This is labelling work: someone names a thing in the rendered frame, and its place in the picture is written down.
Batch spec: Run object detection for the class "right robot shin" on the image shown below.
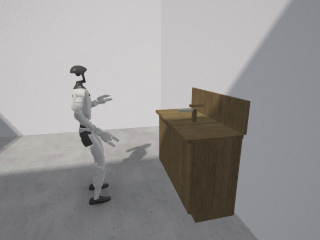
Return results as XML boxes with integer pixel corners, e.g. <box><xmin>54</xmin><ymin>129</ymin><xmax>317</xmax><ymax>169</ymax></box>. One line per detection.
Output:
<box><xmin>93</xmin><ymin>166</ymin><xmax>106</xmax><ymax>200</ymax></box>

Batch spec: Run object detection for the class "robot right forearm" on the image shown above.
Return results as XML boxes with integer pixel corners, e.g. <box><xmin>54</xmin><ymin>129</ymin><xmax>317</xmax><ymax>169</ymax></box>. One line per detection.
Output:
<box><xmin>76</xmin><ymin>113</ymin><xmax>103</xmax><ymax>136</ymax></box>

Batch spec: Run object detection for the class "left robot upper arm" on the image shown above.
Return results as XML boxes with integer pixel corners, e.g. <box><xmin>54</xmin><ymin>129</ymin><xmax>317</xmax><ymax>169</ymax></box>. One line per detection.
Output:
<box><xmin>71</xmin><ymin>101</ymin><xmax>75</xmax><ymax>111</ymax></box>

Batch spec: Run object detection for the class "robot left hand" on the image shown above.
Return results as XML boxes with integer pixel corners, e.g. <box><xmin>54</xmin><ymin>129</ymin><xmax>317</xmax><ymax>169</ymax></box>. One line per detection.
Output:
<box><xmin>96</xmin><ymin>94</ymin><xmax>112</xmax><ymax>104</ymax></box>

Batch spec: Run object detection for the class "counter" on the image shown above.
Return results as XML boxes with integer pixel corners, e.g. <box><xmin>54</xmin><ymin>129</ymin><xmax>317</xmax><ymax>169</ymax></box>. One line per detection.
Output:
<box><xmin>156</xmin><ymin>87</ymin><xmax>251</xmax><ymax>223</ymax></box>

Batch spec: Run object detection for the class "right robot upper arm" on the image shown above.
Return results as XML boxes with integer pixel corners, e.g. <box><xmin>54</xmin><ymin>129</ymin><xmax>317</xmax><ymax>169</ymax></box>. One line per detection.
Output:
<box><xmin>74</xmin><ymin>89</ymin><xmax>86</xmax><ymax>120</ymax></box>

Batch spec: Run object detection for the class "tap lever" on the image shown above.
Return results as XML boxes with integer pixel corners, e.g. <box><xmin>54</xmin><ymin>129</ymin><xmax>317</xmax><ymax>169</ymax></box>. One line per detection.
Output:
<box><xmin>178</xmin><ymin>109</ymin><xmax>195</xmax><ymax>113</ymax></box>

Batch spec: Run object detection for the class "robot right hand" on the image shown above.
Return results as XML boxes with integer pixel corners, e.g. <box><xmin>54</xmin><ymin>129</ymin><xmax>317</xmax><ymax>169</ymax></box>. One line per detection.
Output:
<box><xmin>100</xmin><ymin>131</ymin><xmax>120</xmax><ymax>147</ymax></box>

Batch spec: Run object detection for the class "robot left forearm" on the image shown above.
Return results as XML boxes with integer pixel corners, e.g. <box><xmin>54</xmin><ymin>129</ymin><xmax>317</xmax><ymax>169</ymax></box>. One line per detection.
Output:
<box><xmin>91</xmin><ymin>100</ymin><xmax>98</xmax><ymax>108</ymax></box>

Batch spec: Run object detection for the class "robot head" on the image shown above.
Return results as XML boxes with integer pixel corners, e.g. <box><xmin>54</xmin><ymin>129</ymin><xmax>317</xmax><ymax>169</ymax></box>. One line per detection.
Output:
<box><xmin>70</xmin><ymin>65</ymin><xmax>87</xmax><ymax>90</ymax></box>

